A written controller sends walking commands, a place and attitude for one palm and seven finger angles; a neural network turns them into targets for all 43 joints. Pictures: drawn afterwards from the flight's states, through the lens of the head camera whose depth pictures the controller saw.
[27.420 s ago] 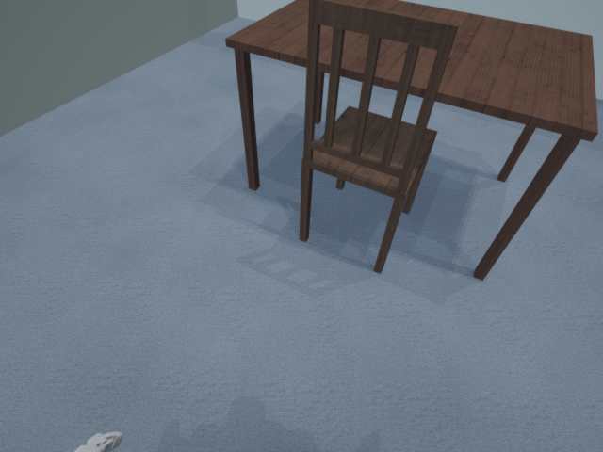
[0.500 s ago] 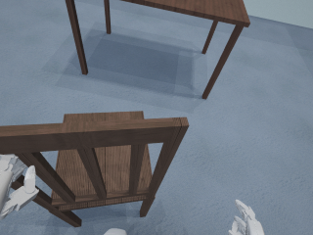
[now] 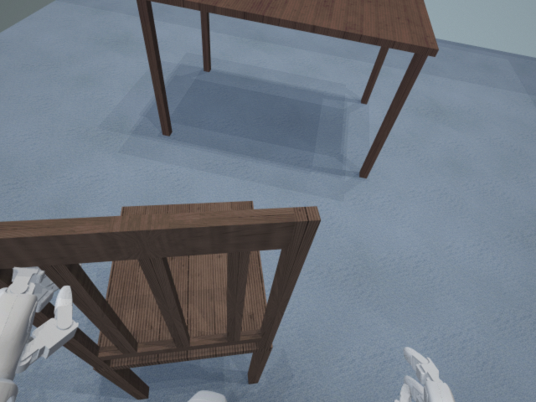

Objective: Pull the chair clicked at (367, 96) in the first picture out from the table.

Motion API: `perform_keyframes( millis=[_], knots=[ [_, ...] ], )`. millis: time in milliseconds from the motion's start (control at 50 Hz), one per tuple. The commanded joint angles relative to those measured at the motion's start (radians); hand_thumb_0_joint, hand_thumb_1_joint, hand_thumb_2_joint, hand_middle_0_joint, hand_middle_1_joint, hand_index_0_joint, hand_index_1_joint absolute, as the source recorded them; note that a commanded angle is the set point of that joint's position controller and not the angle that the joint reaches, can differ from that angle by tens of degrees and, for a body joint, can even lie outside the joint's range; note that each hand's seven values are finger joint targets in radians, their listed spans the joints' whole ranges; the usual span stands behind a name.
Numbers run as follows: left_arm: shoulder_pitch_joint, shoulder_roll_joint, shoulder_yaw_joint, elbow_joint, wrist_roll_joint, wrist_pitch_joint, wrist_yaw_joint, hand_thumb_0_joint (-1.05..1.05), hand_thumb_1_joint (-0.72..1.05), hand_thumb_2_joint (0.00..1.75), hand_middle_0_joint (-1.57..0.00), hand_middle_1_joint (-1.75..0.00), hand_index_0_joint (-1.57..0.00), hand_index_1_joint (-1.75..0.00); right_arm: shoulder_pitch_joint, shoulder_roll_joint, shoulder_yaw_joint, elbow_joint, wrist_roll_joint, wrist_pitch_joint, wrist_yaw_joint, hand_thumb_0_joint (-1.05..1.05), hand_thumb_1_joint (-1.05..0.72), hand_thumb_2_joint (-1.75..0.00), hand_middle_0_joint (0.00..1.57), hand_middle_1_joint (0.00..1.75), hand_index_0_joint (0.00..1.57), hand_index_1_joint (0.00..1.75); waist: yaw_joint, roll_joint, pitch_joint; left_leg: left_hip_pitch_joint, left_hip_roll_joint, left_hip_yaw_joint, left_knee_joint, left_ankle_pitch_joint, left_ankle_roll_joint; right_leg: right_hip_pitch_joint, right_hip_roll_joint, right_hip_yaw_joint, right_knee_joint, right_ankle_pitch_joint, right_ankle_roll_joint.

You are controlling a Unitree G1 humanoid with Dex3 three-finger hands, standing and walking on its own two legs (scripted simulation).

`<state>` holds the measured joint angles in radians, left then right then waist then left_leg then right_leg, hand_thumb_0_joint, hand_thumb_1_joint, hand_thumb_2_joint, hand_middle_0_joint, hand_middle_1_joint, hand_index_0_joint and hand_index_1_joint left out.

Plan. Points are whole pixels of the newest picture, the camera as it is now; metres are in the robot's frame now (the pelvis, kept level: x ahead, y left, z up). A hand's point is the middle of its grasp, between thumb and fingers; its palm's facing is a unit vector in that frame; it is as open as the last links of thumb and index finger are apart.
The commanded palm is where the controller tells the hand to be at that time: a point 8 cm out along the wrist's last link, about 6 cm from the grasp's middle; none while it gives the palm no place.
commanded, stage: let the arm hang, fingers relaxed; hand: left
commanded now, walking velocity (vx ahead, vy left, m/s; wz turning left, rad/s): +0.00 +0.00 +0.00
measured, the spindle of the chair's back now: (171, 309) +0.24 +0.18 -0.05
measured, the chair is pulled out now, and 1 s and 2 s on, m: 0.98 0.97 0.97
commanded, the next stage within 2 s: look to check the result in 1.12 s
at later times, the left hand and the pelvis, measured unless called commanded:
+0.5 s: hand out of the picture +0.03 +0.19 -0.16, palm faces +0.03 -0.98 -0.19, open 7.6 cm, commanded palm none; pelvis +0.01 +0.01 +0.00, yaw +0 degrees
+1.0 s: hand out of the picture +0.00 +0.14 -0.17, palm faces +0.05 -0.98 -0.18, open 7.4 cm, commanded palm none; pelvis +0.02 -0.02 +0.00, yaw +0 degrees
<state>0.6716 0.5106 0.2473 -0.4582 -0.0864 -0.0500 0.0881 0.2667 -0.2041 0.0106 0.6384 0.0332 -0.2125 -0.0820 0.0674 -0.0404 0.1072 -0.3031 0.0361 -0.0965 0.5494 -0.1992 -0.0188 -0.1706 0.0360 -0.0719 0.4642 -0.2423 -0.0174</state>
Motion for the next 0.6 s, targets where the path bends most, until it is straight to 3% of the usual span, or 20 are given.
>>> perform_keyframes(
  millis=[0, 20, 40, 60, 80, 120, 140, 160, 200, 220, 240, 260, 280, 320, 380, 440, 500, 580],
  knots=[
    [-0.186, -0.134, -0.148, 0.502, 0.154, -0.012, -0.062, 0.00, 0.90, 0.90, -0.20, -0.30, -0.20, -0.30, -0.049, -0.274, -0.095, 0.043, -0.050, 0.011, 0.077, 0.00, -0.90, -0.90, 0.20, 0.30, 0.20, 0.30, -0.113, 0.170, -0.175, -0.014, 0.043, -0.054, 0.020, 0.117, 0.072, -0.116, -0.130, 0.077, 0.102, 0.126, -0.024],
    [-0.153, -0.195, -0.150, 0.580, 0.131, 0.057, -0.080, 0.00, 0.90, 0.90, -0.20, -0.30, -0.20, -0.30, 0.015, -0.141, -0.059, 0.022, -0.037, 0.113, 0.083, 0.00, -0.90, -0.90, 0.20, 0.30, 0.20, 0.30, -0.090, 0.206, -0.198, -0.004, 0.033, -0.039, -0.006, 0.111, 0.062, -0.091, -0.101, 0.044, 0.067, 0.021, -0.025],
    [-0.148, -0.199, -0.160, 0.595, 0.126, 0.075, -0.084, 0.00, 0.90, 0.90, -0.20, -0.30, -0.20, -0.30, 0.000, -0.133, -0.049, 0.001, -0.041, 0.143, 0.083, 0.00, -0.90, -0.90, 0.20, 0.30, 0.20, 0.30, -0.087, 0.245, -0.160, -0.032, 0.034, -0.038, -0.029, -0.021, 0.061, -0.107, -0.093, 0.037, 0.041, -0.074, -0.017],
    [-0.169, -0.221, -0.175, 0.616, 0.121, 0.081, -0.086, 0.00, 0.90, 0.90, -0.20, -0.30, -0.20, -0.30, -0.013, -0.099, -0.037, -0.001, -0.045, 0.153, 0.081, 0.00, -0.90, -0.90, 0.20, 0.30, 0.20, 0.30, -0.075, 0.148, -0.173, -0.050, 0.036, -0.044, -0.036, -0.057, 0.069, -0.107, -0.087, 0.065, 0.023, -0.072, -0.002],
    [-0.203, -0.210, -0.171, 0.648, 0.121, 0.072, -0.085, 0.00, 0.90, 0.90, -0.20, -0.30, -0.20, -0.30, -0.014, -0.117, -0.040, -0.003, -0.048, 0.163, 0.083, 0.00, -0.90, -0.90, 0.20, 0.30, 0.20, 0.30, -0.070, 0.064, -0.170, -0.073, 0.020, -0.053, -0.009, -0.110, 0.067, -0.111, -0.114, 0.079, 0.005, -0.099, -0.012],
    [-0.304, -0.193, -0.170, 0.726, 0.123, 0.066, -0.081, 0.00, 0.90, 0.90, -0.20, -0.30, -0.20, -0.30, 0.006, -0.110, -0.050, 0.012, -0.054, 0.193, 0.083, 0.00, -0.90, -0.90, 0.20, 0.30, 0.20, 0.30, -0.090, -0.216, -0.125, 0.005, -0.040, -0.007, 0.136, -0.090, 0.046, -0.215, -0.192, 0.144, -0.063, -0.111, -0.082],
    [-0.354, -0.185, -0.169, 0.769, 0.123, 0.067, -0.078, 0.00, 0.90, 0.90, -0.20, -0.30, -0.20, -0.30, 0.022, -0.117, -0.056, 0.024, -0.057, 0.209, 0.081, 0.00, -0.90, -0.90, 0.20, 0.30, 0.20, 0.30, -0.103, -0.306, -0.103, 0.048, -0.053, 0.025, 0.205, -0.072, 0.036, -0.262, -0.227, 0.157, -0.095, -0.094, -0.116],
    [-0.404, -0.187, -0.176, 0.813, 0.123, 0.073, -0.076, 0.00, 0.90, 0.90, -0.20, -0.30, -0.20, -0.30, 0.037, -0.109, -0.060, 0.049, -0.058, 0.217, 0.080, 0.00, -0.90, -0.90, 0.20, 0.30, 0.20, 0.30, -0.119, -0.311, -0.066, 0.090, -0.049, 0.035, 0.228, -0.075, 0.039, -0.333, -0.236, 0.162, -0.108, -0.108, -0.135],
    [-0.425, -0.193, -0.175, 0.893, 0.118, 0.078, -0.074, 0.00, 0.90, 0.90, -0.20, -0.30, -0.20, -0.30, 0.042, -0.119, -0.056, 0.080, -0.063, 0.223, 0.085, 0.00, -0.90, -0.90, 0.20, 0.30, 0.20, 0.30, -0.122, -0.200, 0.017, 0.064, -0.004, -0.015, 0.135, -0.026, 0.055, -0.390, -0.196, 0.124, -0.052, -0.177, -0.102],
    [-0.413, -0.212, -0.175, 0.926, 0.119, 0.083, -0.074, 0.00, 0.90, 0.90, -0.20, -0.30, -0.20, -0.30, 0.039, -0.117, -0.049, 0.088, -0.067, 0.221, 0.086, 0.00, -0.90, -0.90, 0.20, 0.30, 0.20, 0.30, -0.114, -0.060, 0.066, -0.021, 0.025, -0.091, 0.017, -0.053, 0.076, -0.363, -0.142, 0.096, -0.009, -0.223, -0.070],
    [-0.374, -0.227, -0.180, 0.966, 0.113, 0.087, -0.075, 0.00, 0.90, 0.90, -0.20, -0.30, -0.20, -0.30, 0.020, -0.121, -0.039, 0.096, -0.071, 0.210, 0.084, 0.00, -0.90, -0.90, 0.20, 0.30, 0.20, 0.30, -0.086, 0.116, 0.083, -0.138, 0.059, -0.183, -0.146, -0.116, 0.099, -0.255, -0.075, 0.072, 0.045, -0.198, -0.029],
    [-0.339, -0.231, -0.175, 1.002, 0.113, 0.092, -0.069, 0.00, 0.90, 0.90, -0.20, -0.30, -0.20, -0.30, -0.008, -0.128, -0.039, 0.104, -0.079, 0.203, 0.081, 0.00, -0.90, -0.90, 0.20, 0.30, 0.20, 0.30, -0.057, 0.267, 0.114, -0.239, 0.099, -0.273, -0.281, -0.237, 0.124, -0.169, -0.039, 0.047, 0.101, -0.187, -0.004],
    [-0.300, -0.225, -0.176, 1.046, 0.112, 0.090, -0.069, 0.00, 0.90, 0.90, -0.20, -0.30, -0.20, -0.30, -0.016, -0.138, -0.038, 0.115, -0.080, 0.199, 0.078, 0.00, -0.90, -0.90, 0.20, 0.30, 0.20, 0.30, -0.034, 0.305, 0.098, -0.280, 0.109, -0.304, -0.333, -0.296, 0.134, -0.097, -0.032, 0.048, 0.127, -0.157, -0.003],
    [-0.260, -0.230, -0.174, 1.122, 0.115, 0.079, -0.068, 0.00, 0.90, 0.90, -0.20, -0.30, -0.20, -0.30, -0.003, -0.120, -0.040, 0.138, -0.074, 0.194, 0.072, 0.00, -0.90, -0.90, 0.20, 0.30, 0.20, 0.30, -0.019, 0.211, 0.017, -0.210, 0.084, -0.232, -0.295, -0.236, 0.120, -0.036, -0.044, 0.060, 0.077, -0.081, -0.014],
    [-0.258, -0.220, -0.195, 1.202, 0.106, 0.063, -0.071, 0.00, 0.90, 0.90, -0.20, -0.30, -0.20, -0.30, 0.042, -0.101, -0.034, 0.182, -0.061, 0.186, 0.069, 0.00, -0.90, -0.90, 0.20, 0.30, 0.20, 0.30, -0.035, 0.115, -0.098, -0.091, 0.047, -0.136, -0.224, -0.109, 0.094, 0.017, -0.072, 0.089, 0.005, 0.003, -0.027],
    [-0.254, -0.220, -0.209, 1.272, 0.102, 0.054, -0.069, 0.00, 0.90, 0.90, -0.20, -0.30, -0.20, -0.30, 0.079, -0.085, -0.031, 0.227, -0.052, 0.184, 0.065, 0.00, -0.90, -0.90, 0.20, 0.30, 0.20, 0.30, -0.052, 0.105, -0.170, 0.009, 0.029, -0.081, -0.177, -0.051, 0.078, 0.013, -0.097, 0.108, -0.032, 0.030, -0.034],
    [-0.257, -0.227, -0.219, 1.334, 0.098, 0.051, -0.066, 0.00, 0.90, 0.90, -0.20, -0.30, -0.20, -0.30, 0.102, -0.076, -0.030, 0.268, -0.048, 0.189, 0.061, 0.00, -0.90, -0.90, 0.20, 0.30, 0.20, 0.30, -0.064, 0.095, -0.158, 0.040, 0.028, -0.063, -0.159, -0.038, 0.071, -0.015, -0.108, 0.116, -0.060, 0.024, -0.040],
    [-0.254, -0.241, -0.231, 1.408, 0.095, 0.051, -0.062, 0.00, 0.90, 0.90, -0.20, -0.30, -0.20, -0.30, 0.140, -0.053, -0.028, 0.320, -0.047, 0.202, 0.055, 0.00, -0.90, -0.90, 0.20, 0.30, 0.20, 0.30, -0.079, 0.092, -0.055, 0.029, 0.019, -0.045, -0.146, -0.080, 0.063, -0.091, -0.115, 0.129, -0.101, -0.029, -0.057]
  ],
)
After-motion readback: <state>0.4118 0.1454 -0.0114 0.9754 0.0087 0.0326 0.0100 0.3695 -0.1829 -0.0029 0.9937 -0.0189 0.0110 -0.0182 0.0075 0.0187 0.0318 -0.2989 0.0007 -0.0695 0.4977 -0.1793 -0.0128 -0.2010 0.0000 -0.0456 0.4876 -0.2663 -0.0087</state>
